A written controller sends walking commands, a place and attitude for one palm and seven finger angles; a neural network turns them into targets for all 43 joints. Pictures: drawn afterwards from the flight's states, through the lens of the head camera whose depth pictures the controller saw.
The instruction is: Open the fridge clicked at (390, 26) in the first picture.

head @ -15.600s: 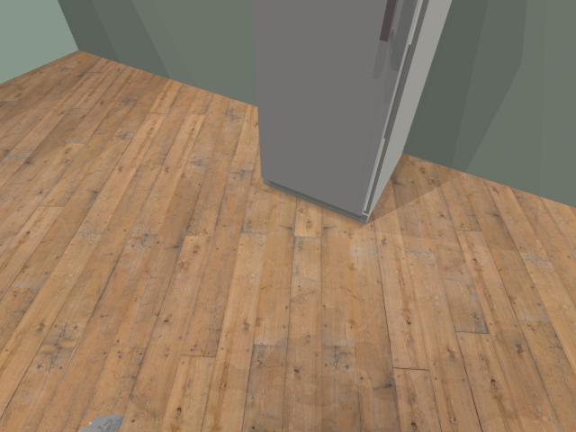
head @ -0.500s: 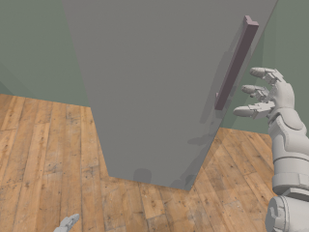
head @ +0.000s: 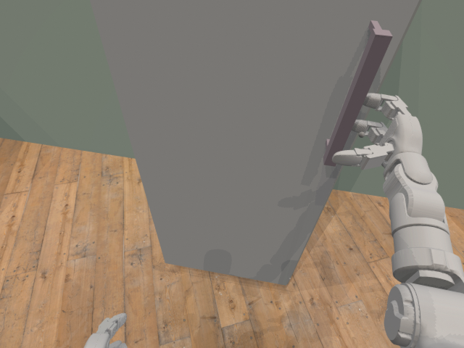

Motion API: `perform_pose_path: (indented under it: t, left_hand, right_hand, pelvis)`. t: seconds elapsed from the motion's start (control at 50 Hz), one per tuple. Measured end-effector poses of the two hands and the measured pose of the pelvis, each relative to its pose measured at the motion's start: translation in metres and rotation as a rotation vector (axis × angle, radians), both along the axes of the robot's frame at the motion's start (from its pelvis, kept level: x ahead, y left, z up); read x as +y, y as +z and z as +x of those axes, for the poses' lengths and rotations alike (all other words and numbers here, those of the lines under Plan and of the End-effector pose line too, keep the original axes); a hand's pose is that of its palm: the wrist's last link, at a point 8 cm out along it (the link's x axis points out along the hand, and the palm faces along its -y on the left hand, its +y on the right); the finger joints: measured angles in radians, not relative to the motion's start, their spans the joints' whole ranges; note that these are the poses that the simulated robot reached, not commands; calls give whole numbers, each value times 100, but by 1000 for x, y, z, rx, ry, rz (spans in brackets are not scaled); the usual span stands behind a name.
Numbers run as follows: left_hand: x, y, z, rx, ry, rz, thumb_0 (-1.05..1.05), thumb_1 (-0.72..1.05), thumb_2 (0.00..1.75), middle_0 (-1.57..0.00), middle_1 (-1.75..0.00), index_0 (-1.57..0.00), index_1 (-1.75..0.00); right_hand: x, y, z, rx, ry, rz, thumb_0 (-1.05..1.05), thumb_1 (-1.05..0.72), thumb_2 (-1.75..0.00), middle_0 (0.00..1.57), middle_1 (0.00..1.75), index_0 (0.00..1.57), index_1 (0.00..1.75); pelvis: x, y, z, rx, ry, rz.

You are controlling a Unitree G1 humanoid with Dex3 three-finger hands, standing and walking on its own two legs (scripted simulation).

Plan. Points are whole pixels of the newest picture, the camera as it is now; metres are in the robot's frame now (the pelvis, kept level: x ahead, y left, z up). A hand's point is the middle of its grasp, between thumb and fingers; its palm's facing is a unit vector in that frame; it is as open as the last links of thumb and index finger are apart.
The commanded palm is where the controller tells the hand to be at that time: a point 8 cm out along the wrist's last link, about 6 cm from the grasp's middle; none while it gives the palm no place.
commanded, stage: feel for the door with the fingertips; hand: right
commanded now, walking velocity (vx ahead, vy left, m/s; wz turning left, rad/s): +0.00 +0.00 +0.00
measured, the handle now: (349, 102) +0.49 -0.16 +0.21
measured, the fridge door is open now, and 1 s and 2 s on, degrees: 0 0 0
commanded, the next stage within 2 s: slide the fingers in behind the handle in 0.48 s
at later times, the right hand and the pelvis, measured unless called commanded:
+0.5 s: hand (356, 125) +0.45 -0.17 +0.19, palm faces +0.10 +0.99 +0.02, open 13.9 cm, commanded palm +0.42 -0.22 +0.19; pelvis +0.00 +0.00 +0.00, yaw +0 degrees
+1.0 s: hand (360, 137) +0.41 -0.16 +0.20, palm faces +0.10 +0.99 +0.02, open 14.0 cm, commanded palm +0.39 -0.21 +0.19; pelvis +0.00 +0.00 +0.00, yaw -1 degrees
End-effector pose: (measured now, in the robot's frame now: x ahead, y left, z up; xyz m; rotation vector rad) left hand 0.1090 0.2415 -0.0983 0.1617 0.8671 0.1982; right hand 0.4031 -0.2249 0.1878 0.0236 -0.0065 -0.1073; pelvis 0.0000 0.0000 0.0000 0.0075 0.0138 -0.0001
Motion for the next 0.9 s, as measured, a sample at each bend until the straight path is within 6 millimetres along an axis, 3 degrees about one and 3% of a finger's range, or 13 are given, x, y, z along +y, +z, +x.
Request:
perform_pose_path:
  t: [0.14, 0.32, 0.62, 0.76, 0.9]
  left_hand:
    - [2, -3, -1, 31, -7, 11, 1, 90, 90, -20, -30, -20, -30]
    - [4, -5, -4, 50, -2, 16, 1, 90, 90, -20, -30, -20, -30]
    - [10, -9, -24, 89, 30, 15, 1, 90, 90, -20, -30, -20, -30]
    - [13, -8, -25, 79, 36, 13, 1, 90, 90, -20, -30, -20, -30]
    - [9, -5, -10, 35, 10, 7, 1, 90, 90, -20, -30, -20, -30]
  right_hand:
    - [-5, 3, 3, 0, 1, -4, -1, 50, -30, 30, 120, 30, 120]
    - [5, 3, 14, 15, 15, -3, -1, 50, -30, 30, 120, 30, 120]
    - [1, 3, 20, 1, -1, 0, -1, 50, -30, 30, 121, 30, 121]
    - [-4, 6, 10, -26, 3, -4, -1, 50, -30, 30, 120, 30, 120]
    - [2, 5, -7, -24, 16, -4, -1, 50, -30, 30, 120, 30, 120]
  pelvis:
    - [-1, 0, 2, 4, -12, 2]
    - [-2, -1, 4, 15, -14, 2]
    - [1, -1, 4, 20, -3, 1]
    - [1, -1, 4, 15, 1, 1]
    - [0, -1, 1, -3, -7, 2]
